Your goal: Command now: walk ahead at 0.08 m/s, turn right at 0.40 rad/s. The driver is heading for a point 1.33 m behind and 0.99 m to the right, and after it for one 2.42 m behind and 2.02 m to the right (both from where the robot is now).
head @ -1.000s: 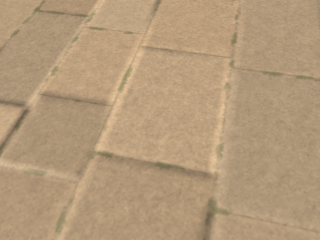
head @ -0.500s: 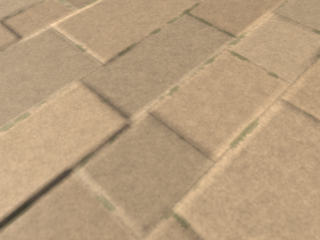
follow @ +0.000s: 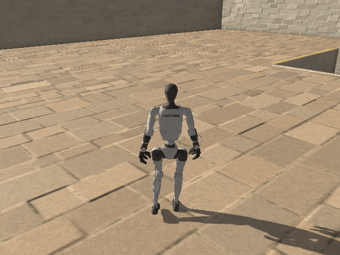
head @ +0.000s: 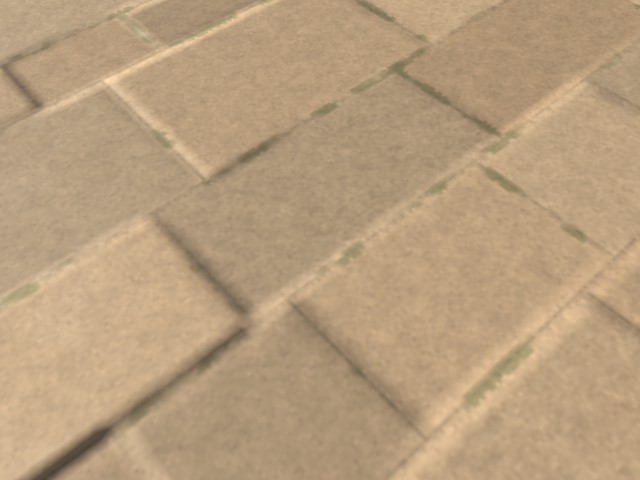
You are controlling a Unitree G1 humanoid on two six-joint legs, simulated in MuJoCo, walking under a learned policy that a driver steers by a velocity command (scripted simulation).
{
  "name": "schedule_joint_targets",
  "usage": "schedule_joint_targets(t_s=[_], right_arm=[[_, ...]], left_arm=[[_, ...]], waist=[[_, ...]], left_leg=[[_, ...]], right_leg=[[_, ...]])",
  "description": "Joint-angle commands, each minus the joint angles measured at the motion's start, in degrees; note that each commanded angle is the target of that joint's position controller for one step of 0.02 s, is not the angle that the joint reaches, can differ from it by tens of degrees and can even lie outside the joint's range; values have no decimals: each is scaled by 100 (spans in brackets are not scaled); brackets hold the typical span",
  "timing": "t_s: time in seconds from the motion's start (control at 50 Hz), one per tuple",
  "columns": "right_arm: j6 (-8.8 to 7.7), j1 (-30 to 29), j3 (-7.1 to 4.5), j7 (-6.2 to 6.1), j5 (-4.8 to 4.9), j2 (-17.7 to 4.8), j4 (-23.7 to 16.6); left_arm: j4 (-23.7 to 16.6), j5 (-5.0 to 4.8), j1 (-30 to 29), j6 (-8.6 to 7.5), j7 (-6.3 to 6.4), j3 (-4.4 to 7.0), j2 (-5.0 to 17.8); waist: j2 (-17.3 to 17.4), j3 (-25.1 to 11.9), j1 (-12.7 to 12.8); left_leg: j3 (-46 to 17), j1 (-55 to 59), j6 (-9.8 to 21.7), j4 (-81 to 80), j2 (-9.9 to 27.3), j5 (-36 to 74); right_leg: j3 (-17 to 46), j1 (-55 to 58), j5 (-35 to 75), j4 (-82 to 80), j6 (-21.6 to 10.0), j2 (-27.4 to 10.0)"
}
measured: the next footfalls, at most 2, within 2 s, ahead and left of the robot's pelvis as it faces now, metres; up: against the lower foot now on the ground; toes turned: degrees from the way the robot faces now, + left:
left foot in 0.24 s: +0.07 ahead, +0.12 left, +0.00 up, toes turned -18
right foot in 0.66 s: -0.05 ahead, -0.09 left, +0.00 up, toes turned -39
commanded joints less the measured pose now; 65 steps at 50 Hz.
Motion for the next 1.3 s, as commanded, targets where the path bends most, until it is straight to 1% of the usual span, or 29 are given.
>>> schedule_joint_targets(t_s=[0.02,0.08,0.16,0.22,0.24,0.26,0.28,0.3,0.32,0.38,0.46,0.54,0.62,0.64,0.66,0.68,0.7,0.74,0.78,0.84,0.96,1.06,1.08,1.1,1.12,1.14,1.18,1.22,1.3], right_arm=[[126,723,-98,-82,19,-437,-83],[126,381,-101,-137,55,-470,-213],[-10,462,-69,-207,157,-391,-248],[-160,1288,-103,-294,167,-487,-113],[-214,1557,-202,-365,100,-877,-104],[-211,878,-376,-418,70,-1521,-337],[-193,-198,-282,-414,-68,-1209,-636],[-210,-281,-147,-405,-69,-709,-743],[-235,-429,-75,-374,-31,-483,-742],[-262,-199,-80,-309,-15,-546,-857],[-225,709,-250,-226,-22,-890,-710],[-219,648,-378,-54,-44,-1098,-772],[-225,591,-468,92,110,-1143,-813],[-205,580,-487,107,164,-1121,-799],[-198,724,-478,116,160,-1035,-829],[-158,402,-303,116,73,-441,-1442],[-65,-83,-300,23,-94,-671,-1462],[-85,73,-311,15,69,-696,-1312],[-101,242,-360,5,-28,-850,-1201],[-54,309,-307,33,-1,-728,-1161],[-98,-115,-208,5,46,-683,-1329],[-212,298,-200,-104,123,-763,-1254],[-260,535,-224,-170,87,-846,-1191],[-275,515,-300,-243,29,-1275,-1237],[-217,142,-352,-211,25,-1665,-1401],[-164,226,-314,-163,13,-1344,-1363],[-130,-189,-151,-131,36,-778,-1437],[-138,-333,-138,-186,5,-738,-1474],[-174,264,-234,-165,-12,-832,-1310]], left_arm=[[-369,10,-14,109,-1,391,1137],[-451,10,-73,288,-7,496,1110],[-517,9,-202,416,-17,627,1119],[-682,-54,-686,465,-53,678,1070],[-792,-118,-735,444,-57,632,866],[-844,-225,-406,431,-37,565,394],[-638,42,-356,392,10,678,994],[-600,75,-360,397,-25,757,1201],[-546,126,-136,432,-61,742,1090],[-589,59,-71,579,-200,645,927],[-1030,-17,-902,623,-373,520,798],[-1245,-105,-1084,661,-416,475,751],[-1347,-92,-980,656,-330,519,802],[-1241,-31,-622,598,-272,546,831],[-1101,74,-117,511,-186,678,1286],[-1187,2,79,453,-138,924,2427],[-1168,-76,483,420,-120,961,2166],[-1240,-36,-330,457,-5,760,1631],[-1396,-76,-873,480,52,658,1352],[-1316,-57,-592,450,-16,696,1486],[-1274,14,-340,457,-45,765,1654],[-1352,-31,-749,420,-73,772,1618],[-1385,-100,-864,393,-53,730,1495],[-1389,-123,-439,358,-35,604,980],[-1406,-2,-123,364,6,608,1018],[-1339,175,-276,399,-13,724,1529],[-1145,103,-220,462,-142,748,1450],[-1053,-1,-23,526,-271,706,1338],[-1255,-30,-624,573,-339,588,1116]], waist=[[-650,-995,-311],[-814,-798,-210],[-912,-843,-174],[-1121,-823,-551],[-679,-792,-593],[1329,-916,-239],[827,-328,-43],[401,-492,66],[232,-559,280],[688,-704,102],[882,-763,-495],[1117,-838,-521],[1149,-921,-359],[794,-1015,-102],[-159,-1135,161],[-1980,-1021,64],[-976,-1317,533],[-705,-702,17],[-832,-670,-217],[-550,-889,-179],[-749,-849,29],[-901,-849,-306],[-708,-843,-480],[439,-1079,-236],[1361,-1050,-69],[928,-916,-138],[614,-566,-12],[878,-619,28],[871,-659,-345]], left_leg=[[227,242,-69,-314,0,83],[207,165,-67,-747,-34,177],[180,630,93,-1656,-253,208],[272,1877,404,-3476,-392,469],[-290,2461,609,-4597,271,84],[-2465,2264,1205,-5119,2191,-820],[-2288,1158,1494,-5194,2661,226],[-1642,817,1484,-4828,2352,1344],[-921,862,1243,-4501,1900,2233],[152,1592,1076,-3992,1435,3466],[343,2616,1223,-3666,1821,4329],[927,2246,1017,-3361,1941,4398],[1276,1974,638,-2623,2148,4080],[1530,1562,358,-2012,2082,3605],[1773,409,-12,-761,1771,2117],[1665,-1586,-482,307,638,-1365],[557,-1721,-455,1014,719,-1394],[291,-1565,-352,859,851,-271],[336,-1155,-351,607,719,340],[311,-903,-331,154,477,404],[77,-556,-165,-1007,83,462],[-35,951,2,-2749,-153,750],[-161,1644,60,-3668,112,1208],[-1333,2401,379,-4310,1518,884],[-2849,2210,1037,-4563,2669,1118],[-2430,1823,1323,-4393,2696,1603],[-1012,1340,1160,-4239,1915,2070],[-166,1510,1046,-4095,1542,2618],[283,2166,1126,-3976,1803,3022]], right_leg=[[2017,390,-676,-1029,-632,-1260],[2518,197,-2245,-1342,-521,-1193],[2895,149,-2458,-1435,-255,-1024],[2815,-366,-2569,-1487,315,-597],[2297,-835,-2730,-1006,770,-94],[996,-1366,-2982,1366,875,764],[517,-1702,-2774,2746,909,304],[511,-1121,-2527,3526,895,67],[489,-1014,-2214,4028,843,35],[190,-1384,-1897,4438,960,-127],[-10,-1558,-2133,3363,1074,-380],[-436,-487,-2318,2241,853,-355],[-664,331,-2004,1000,579,-231],[-534,989,-1304,212,472,-198],[617,2059,-571,-446,248,-752],[3275,2526,2369,-360,-680,-2517],[3065,2656,2668,-176,-1209,-2484],[2145,1848,1483,-305,-918,-1734],[1820,1372,1373,-322,-675,-1211],[2027,1299,1343,-224,-679,-1115],[2972,1166,544,-82,-669,-1022],[3531,621,670,223,-208,-677],[3355,198,26,501,76,-412],[2494,-405,-2144,1545,449,159],[1149,-1156,-3399,2747,630,949],[940,-1159,-3082,3618,684,292],[789,-986,-2354,4317,747,49],[502,-1070,-1996,4665,882,-45],[199,-1344,-1984,3988,1036,-315]])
